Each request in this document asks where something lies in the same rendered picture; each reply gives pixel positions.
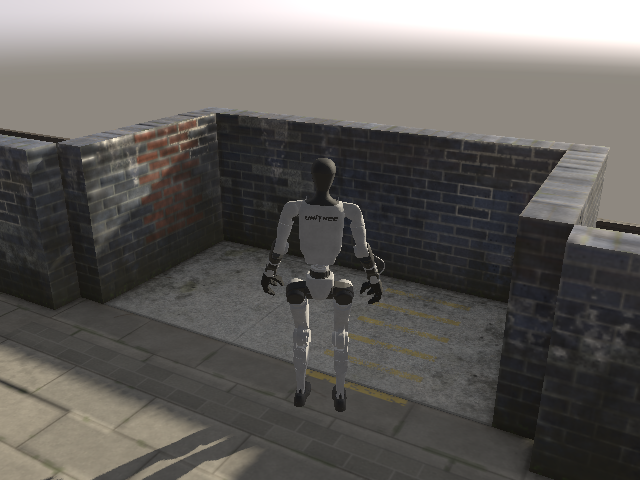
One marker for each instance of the robot left shin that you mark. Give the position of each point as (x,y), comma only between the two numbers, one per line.
(300,360)

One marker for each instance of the left robot forearm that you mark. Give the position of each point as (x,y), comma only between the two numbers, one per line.
(273,262)

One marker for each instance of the left robot hand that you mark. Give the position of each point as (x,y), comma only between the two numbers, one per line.
(271,280)

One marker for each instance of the right robot forearm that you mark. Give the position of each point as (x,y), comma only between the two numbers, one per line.
(370,267)

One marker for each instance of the robot left upper arm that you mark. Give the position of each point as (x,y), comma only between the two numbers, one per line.
(290,210)

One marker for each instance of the right robot foot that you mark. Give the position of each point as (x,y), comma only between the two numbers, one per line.
(339,404)

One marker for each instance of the right robot hand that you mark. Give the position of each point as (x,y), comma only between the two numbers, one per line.
(375,288)

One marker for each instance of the robot right upper arm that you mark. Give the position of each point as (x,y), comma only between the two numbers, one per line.
(353,212)

